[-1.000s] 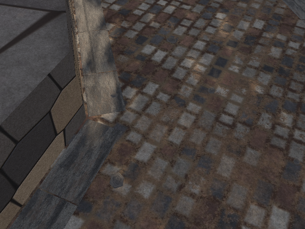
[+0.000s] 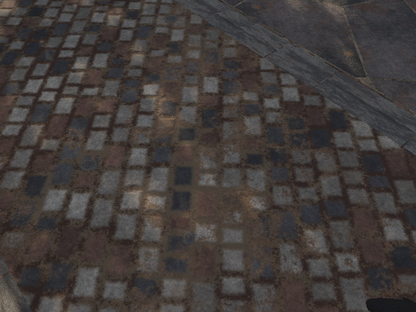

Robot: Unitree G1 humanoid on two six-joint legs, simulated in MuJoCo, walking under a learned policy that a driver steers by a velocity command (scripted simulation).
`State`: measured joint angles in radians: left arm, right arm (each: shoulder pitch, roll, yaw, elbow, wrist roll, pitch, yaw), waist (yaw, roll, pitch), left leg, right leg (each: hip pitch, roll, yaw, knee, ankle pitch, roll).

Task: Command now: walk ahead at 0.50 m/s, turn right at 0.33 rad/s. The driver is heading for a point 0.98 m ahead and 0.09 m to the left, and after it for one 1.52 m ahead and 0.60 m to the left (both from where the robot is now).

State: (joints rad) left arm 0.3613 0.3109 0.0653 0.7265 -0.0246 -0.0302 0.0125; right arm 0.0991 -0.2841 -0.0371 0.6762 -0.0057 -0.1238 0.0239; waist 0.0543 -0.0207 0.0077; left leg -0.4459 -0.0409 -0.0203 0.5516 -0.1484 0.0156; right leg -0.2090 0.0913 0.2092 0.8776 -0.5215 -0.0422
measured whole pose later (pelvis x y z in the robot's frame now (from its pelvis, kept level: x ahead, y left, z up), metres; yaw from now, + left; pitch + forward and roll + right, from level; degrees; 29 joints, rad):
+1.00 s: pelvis +0.54 -0.04 +0.00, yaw +5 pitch +2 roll -1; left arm 0.36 0.30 0.06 0.85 0.00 -0.04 0.02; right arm 0.07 -0.26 -0.03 0.69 0.02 -0.06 0.07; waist 0.06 0.02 0.02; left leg -0.51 -0.01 0.04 0.55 -0.08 0.09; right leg 0.08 0.00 -0.16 0.41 -0.48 -0.01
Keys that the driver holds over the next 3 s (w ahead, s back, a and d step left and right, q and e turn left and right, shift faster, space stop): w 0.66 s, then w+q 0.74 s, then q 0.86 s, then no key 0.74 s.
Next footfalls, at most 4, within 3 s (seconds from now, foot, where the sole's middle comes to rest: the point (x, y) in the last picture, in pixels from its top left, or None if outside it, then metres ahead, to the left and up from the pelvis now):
0.44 right None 0.38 -0.15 -0.76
1.00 left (208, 248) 0.69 0.07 -0.76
1.46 right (252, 180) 0.99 -0.09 -0.76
1.94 left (187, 195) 0.91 0.16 -0.76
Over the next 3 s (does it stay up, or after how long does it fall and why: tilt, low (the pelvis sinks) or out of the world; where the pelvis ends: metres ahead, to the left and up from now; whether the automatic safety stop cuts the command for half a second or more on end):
stays up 0.91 0.03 0.01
